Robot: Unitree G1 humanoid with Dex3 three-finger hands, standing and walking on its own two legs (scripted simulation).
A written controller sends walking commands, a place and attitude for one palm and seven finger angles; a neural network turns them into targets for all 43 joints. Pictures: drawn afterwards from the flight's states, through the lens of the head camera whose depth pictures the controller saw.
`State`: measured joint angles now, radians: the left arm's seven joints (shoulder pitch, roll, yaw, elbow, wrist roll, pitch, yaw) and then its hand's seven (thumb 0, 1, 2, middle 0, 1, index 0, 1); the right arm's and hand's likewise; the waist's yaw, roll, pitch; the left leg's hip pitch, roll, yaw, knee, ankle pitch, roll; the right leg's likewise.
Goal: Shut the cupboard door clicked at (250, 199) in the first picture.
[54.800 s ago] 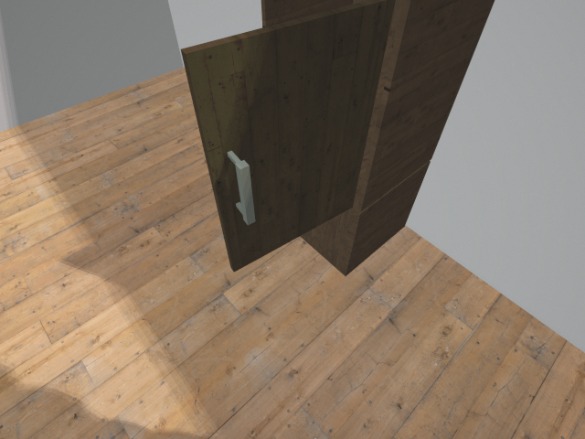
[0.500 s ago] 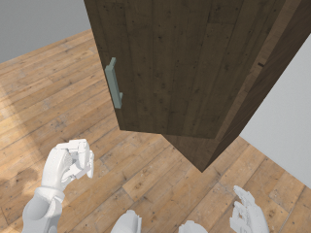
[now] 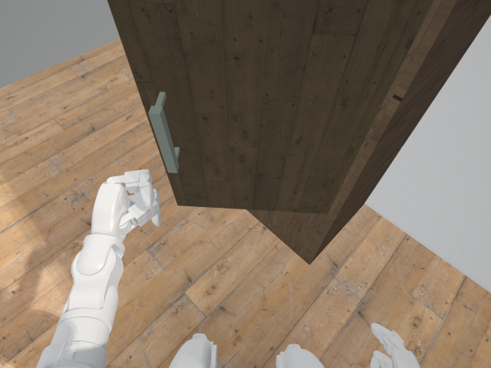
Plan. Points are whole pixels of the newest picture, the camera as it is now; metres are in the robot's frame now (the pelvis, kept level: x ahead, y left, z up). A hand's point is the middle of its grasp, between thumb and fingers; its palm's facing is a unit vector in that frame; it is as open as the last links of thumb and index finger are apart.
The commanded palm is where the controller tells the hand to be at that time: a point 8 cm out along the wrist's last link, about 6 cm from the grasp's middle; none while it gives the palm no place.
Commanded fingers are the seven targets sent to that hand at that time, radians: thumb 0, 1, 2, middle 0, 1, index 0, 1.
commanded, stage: bring the fist close to the handle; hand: left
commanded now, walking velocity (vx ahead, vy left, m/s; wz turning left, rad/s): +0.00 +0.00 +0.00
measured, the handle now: (167, 135) +0.52 +0.16 +0.05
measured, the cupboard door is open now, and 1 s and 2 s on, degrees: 42 42 24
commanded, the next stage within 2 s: push the door shut along its arc in 0.66 s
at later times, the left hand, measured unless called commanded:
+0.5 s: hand (166, 178) +0.41 +0.14 +0.06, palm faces -0.03 -1.00 -0.02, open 3.1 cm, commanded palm +0.39 +0.20 +0.06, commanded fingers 0.00 0.90 0.90 -1.30 -1.50 -1.30 -1.50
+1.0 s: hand (174, 165) +0.44 +0.14 +0.06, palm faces -0.08 -1.00 -0.03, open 3.1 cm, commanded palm +0.43 +0.19 +0.06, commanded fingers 0.00 0.90 0.90 -1.30 -1.50 -1.30 -1.50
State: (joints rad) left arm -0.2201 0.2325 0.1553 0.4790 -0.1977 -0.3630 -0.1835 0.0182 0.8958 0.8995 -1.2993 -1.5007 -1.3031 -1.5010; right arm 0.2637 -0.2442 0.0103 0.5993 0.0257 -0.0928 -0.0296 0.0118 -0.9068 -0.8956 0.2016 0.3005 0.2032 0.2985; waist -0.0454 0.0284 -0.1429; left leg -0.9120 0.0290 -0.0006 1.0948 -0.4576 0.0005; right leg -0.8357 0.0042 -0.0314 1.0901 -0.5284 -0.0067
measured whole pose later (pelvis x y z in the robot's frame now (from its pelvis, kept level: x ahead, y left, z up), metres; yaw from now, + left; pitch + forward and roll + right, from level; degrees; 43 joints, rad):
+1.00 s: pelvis -0.01 +0.00 -0.01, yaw +0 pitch +19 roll -1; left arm -0.68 0.30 0.24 1.00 -0.13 -0.47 -0.20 0.02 0.89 0.90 -1.30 -1.50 -1.30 -1.50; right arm 0.28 -0.25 0.01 0.64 0.01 -0.01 -0.01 0.01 -0.91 -0.90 0.20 0.30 0.20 0.30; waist -0.10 0.03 -0.14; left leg -1.01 0.04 0.00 1.13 -0.44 0.00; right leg -0.94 0.01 -0.03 1.12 -0.52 -0.01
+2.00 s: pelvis -0.01 +0.01 -0.04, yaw -3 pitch +29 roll -5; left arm -1.22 0.57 0.28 1.29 -0.04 -0.29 -0.39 0.02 0.90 0.90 -1.30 -1.50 -1.30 -1.50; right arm 0.39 -0.26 0.04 0.67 -0.02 -0.04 0.01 0.00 -0.91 -0.90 0.20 0.30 0.20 0.30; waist -0.25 0.06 -0.12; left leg -1.31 0.06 -0.03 1.29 -0.49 0.02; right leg -1.20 0.04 -0.05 1.23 -0.53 0.00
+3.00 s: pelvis +0.01 -0.01 -0.01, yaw -1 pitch +26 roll -2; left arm -1.00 0.32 0.30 1.20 0.00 -0.42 0.02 0.02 0.90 0.90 -1.30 -1.50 -1.30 -1.50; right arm 0.43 -0.26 -0.01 0.64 -0.06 0.04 0.09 0.00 -0.91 -0.90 0.20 0.30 0.20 0.30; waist -0.21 0.05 -0.15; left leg -1.12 0.06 -0.02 1.14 -0.47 -0.01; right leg -1.04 0.04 -0.04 1.12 -0.53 -0.02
